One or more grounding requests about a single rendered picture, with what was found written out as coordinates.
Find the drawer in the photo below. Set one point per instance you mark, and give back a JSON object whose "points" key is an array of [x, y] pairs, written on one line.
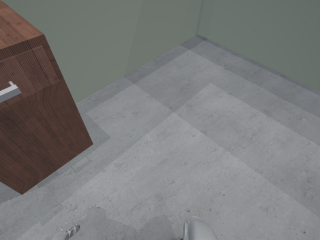
{"points": [[30, 71]]}

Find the robot right shin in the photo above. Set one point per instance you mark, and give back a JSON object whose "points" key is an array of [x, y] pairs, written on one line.
{"points": [[195, 218]]}

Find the handle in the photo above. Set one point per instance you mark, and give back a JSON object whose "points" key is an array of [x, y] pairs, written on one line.
{"points": [[9, 92]]}

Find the cabinet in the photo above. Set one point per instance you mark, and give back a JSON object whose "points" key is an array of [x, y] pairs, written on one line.
{"points": [[42, 131]]}

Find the left robot hand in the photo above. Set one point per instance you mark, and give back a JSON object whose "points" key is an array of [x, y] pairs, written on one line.
{"points": [[67, 232]]}

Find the right robot thigh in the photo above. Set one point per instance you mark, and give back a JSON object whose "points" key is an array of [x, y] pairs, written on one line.
{"points": [[195, 229]]}

